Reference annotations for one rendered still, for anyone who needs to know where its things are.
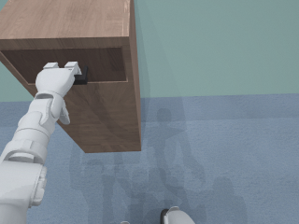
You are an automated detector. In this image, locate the robot left upper arm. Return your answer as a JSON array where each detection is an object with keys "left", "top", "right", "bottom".
[{"left": 0, "top": 161, "right": 48, "bottom": 224}]

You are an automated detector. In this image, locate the handle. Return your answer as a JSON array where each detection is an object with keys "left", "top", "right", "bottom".
[{"left": 73, "top": 65, "right": 89, "bottom": 85}]

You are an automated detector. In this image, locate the drawer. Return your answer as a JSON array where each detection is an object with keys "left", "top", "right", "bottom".
[{"left": 0, "top": 46, "right": 127, "bottom": 84}]

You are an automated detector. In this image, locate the robot right thigh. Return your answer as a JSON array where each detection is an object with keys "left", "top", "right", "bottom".
[{"left": 164, "top": 210, "right": 195, "bottom": 224}]

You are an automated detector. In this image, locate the right robot shin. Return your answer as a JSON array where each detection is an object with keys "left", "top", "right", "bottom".
[{"left": 167, "top": 206, "right": 179, "bottom": 214}]

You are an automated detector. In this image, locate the cabinet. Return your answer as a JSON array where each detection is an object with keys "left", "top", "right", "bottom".
[{"left": 0, "top": 0, "right": 141, "bottom": 153}]

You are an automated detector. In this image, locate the left robot hand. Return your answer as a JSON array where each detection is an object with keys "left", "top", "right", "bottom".
[{"left": 36, "top": 62, "right": 82, "bottom": 125}]

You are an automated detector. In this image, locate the left robot forearm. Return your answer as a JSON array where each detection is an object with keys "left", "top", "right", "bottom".
[{"left": 0, "top": 91, "right": 64, "bottom": 165}]

